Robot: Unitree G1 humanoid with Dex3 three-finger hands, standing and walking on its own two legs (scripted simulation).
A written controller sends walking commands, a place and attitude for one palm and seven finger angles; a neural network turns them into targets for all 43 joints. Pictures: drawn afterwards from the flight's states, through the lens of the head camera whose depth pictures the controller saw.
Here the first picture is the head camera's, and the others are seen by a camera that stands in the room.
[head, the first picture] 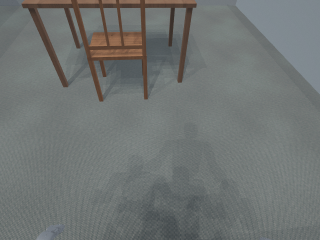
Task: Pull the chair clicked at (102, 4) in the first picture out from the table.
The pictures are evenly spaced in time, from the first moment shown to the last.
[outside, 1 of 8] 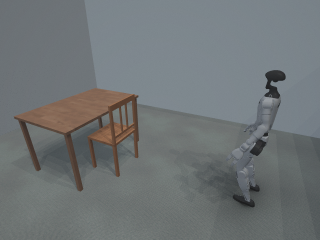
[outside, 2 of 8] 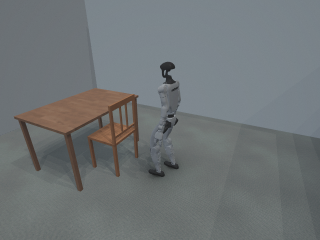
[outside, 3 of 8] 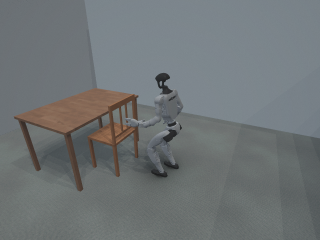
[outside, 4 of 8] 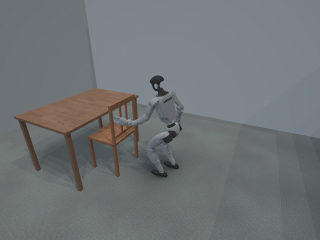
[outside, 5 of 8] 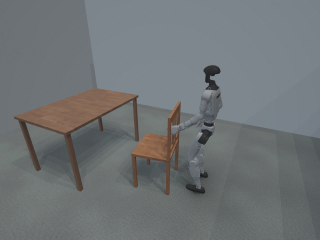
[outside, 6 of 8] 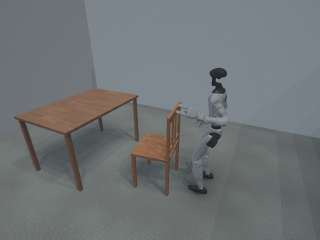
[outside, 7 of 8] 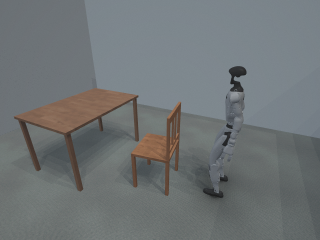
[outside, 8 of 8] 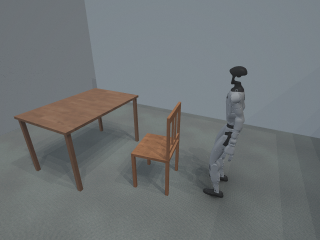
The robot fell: no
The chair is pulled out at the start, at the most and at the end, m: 0.00 0.62 0.61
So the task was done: yes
